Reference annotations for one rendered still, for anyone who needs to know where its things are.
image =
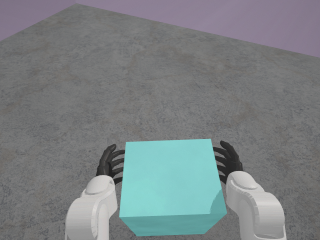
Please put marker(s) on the robot left forearm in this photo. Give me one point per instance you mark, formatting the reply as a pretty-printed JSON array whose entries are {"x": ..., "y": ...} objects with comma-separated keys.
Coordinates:
[{"x": 88, "y": 216}]

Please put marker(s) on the left robot hand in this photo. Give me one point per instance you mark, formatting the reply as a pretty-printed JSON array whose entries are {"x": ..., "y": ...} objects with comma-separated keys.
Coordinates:
[{"x": 106, "y": 164}]

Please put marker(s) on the right robot hand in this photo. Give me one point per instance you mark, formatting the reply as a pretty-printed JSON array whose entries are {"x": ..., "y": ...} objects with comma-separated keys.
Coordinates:
[{"x": 231, "y": 161}]

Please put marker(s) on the carton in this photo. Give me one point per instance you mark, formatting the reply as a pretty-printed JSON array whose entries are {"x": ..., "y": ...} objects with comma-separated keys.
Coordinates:
[{"x": 171, "y": 187}]

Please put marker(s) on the robot right forearm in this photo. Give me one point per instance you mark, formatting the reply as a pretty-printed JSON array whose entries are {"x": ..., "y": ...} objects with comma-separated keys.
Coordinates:
[{"x": 261, "y": 216}]

